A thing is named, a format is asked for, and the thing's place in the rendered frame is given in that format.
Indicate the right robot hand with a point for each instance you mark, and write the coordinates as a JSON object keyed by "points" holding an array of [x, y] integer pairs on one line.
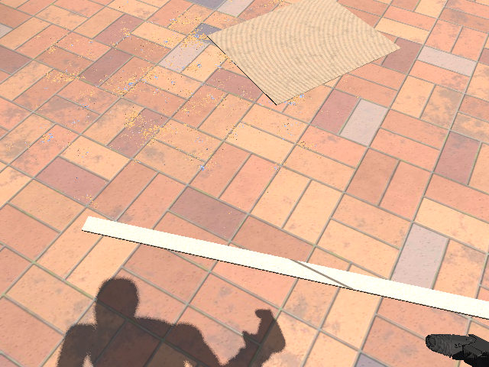
{"points": [[472, 349]]}

